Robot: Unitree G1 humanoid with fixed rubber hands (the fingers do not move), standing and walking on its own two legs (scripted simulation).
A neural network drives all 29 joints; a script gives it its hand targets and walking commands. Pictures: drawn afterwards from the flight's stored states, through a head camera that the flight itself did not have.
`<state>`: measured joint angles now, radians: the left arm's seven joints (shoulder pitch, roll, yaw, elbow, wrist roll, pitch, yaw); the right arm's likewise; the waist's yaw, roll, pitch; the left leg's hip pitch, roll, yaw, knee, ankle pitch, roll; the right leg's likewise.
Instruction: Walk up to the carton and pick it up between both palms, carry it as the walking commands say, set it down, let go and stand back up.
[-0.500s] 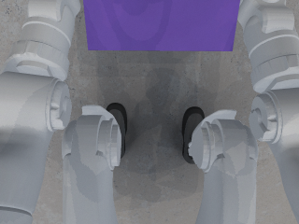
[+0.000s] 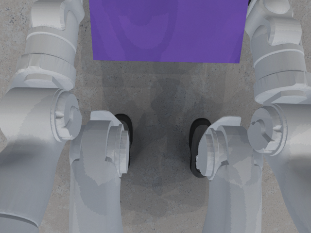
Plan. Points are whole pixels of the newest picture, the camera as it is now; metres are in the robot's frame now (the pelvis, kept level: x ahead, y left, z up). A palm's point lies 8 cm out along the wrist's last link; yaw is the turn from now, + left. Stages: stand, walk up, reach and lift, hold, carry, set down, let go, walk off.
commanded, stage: reach and lift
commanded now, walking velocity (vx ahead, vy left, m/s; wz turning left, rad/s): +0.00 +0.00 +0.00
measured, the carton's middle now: (164, 6) +0.53 +0.02 -0.24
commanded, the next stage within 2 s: none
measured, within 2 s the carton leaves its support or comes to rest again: leaves its support in 0.20 s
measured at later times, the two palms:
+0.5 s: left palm out of the picture +0.55 +0.20 -0.10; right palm out of the picture +0.55 -0.13 -0.10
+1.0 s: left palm out of the picture +0.54 +0.20 -0.05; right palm out of the picture +0.55 -0.13 -0.05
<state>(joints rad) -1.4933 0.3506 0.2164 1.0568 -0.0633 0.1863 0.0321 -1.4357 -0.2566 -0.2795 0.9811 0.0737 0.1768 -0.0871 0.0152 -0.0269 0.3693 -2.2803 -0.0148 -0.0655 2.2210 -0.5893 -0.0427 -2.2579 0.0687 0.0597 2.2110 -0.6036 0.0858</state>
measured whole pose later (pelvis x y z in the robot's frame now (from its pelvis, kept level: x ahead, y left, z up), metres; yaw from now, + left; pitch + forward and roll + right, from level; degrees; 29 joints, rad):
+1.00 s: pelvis +0.00 +0.00 +0.06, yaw +1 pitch +48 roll -2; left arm -1.30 0.24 0.33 0.80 0.07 0.36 0.04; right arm -1.23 -0.10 -0.43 0.68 -0.08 0.34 -0.07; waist 0.00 -0.02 0.02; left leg -2.26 -0.07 -0.09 1.97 -0.53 -0.06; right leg -2.23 0.09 0.08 1.96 -0.57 0.09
